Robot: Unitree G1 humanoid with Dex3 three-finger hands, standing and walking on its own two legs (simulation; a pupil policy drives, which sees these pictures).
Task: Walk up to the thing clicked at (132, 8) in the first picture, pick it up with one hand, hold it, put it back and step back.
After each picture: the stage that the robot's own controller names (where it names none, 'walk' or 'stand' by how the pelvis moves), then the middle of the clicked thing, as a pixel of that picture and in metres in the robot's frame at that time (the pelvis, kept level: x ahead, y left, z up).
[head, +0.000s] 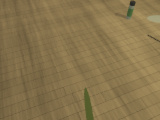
stand; (130, 10) +1.96 -0.67 -0.66
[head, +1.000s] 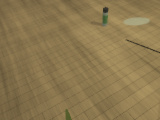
walk; (105, 17) +1.90 -0.17 -0.62
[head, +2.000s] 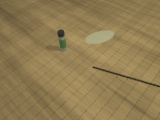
walk; (62, 41) +1.26 +0.27 -0.65
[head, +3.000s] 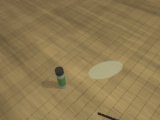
walk; (61, 78) +0.81 +0.24 -0.65
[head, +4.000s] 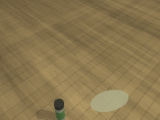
walk; (59, 111) +0.56 +0.17 -0.64
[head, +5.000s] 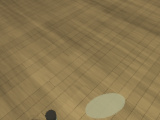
stand; out of the picture +0.44 +0.20 -0.65
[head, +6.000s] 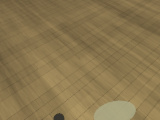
stand; out of the picture +0.42 +0.16 -0.65
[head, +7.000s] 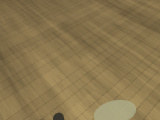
stand; out of the picture +0.42 +0.16 -0.66
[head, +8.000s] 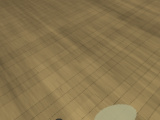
stand; out of the picture +0.40 +0.16 -0.66
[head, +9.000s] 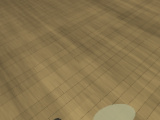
stand; out of the picture +0.40 +0.17 -0.66
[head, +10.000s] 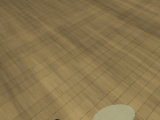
stand; out of the picture +0.39 +0.17 -0.66
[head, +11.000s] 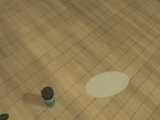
go down; (49, 98) +0.44 +0.16 -0.55
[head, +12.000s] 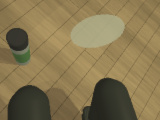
go down; (20, 49) +0.49 +0.20 -0.25
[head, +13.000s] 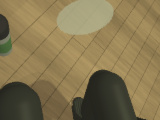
close in; (0, 38) +0.48 +0.21 -0.23
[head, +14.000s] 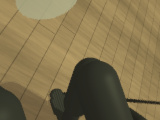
close; out of the picture +0.48 +0.25 -0.17
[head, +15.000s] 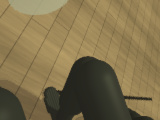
lift; out of the picture +0.47 +0.26 -0.17
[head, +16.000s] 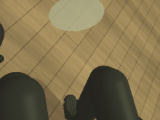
lift; out of the picture +0.40 +0.24 -0.12
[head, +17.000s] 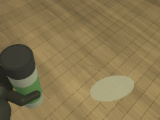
lift; (26, 82) +0.32 +0.17 +0.05
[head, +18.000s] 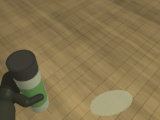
hold; (31, 86) +0.32 +0.16 +0.04
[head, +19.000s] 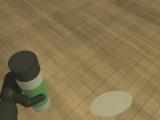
hold; (33, 86) +0.32 +0.16 +0.04
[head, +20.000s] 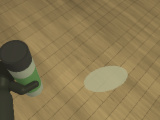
crouch; (25, 73) +0.37 +0.17 -0.01
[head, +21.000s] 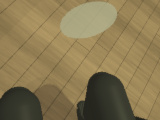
lower; out of the picture +0.52 +0.23 -0.03
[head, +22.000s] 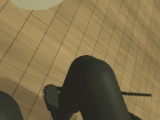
lower; out of the picture +0.48 +0.27 -0.18
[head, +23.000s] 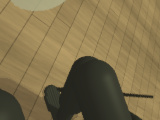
lower; out of the picture +0.47 +0.28 -0.18
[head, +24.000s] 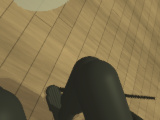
lower; out of the picture +0.47 +0.28 -0.17
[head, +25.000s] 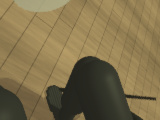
lower; out of the picture +0.47 +0.27 -0.17
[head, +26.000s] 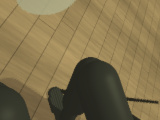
open; out of the picture +0.47 +0.25 -0.18
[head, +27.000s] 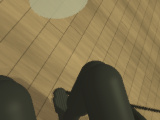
stand; out of the picture +0.47 +0.24 -0.19
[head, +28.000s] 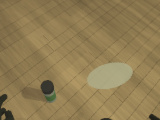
stand; (49, 92) +0.44 +0.16 -0.50
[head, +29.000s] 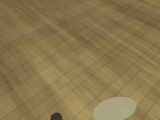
stand; out of the picture +0.41 +0.15 -0.60
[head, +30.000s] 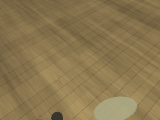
stand; out of the picture +0.42 +0.15 -0.60
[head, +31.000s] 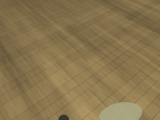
stand; out of the picture +0.43 +0.15 -0.65
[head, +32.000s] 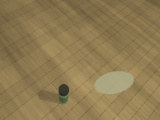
walk; (63, 95) +0.49 +0.07 -0.64
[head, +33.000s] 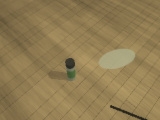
walk; (70, 70) +0.72 +0.11 -0.62
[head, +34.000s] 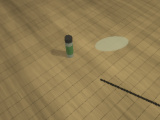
walk; (69, 47) +1.05 +0.16 -0.62
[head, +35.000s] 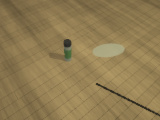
stand; (67, 50) +1.09 +0.15 -0.64
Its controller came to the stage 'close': yes
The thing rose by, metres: 0.69
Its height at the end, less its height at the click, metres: +0.00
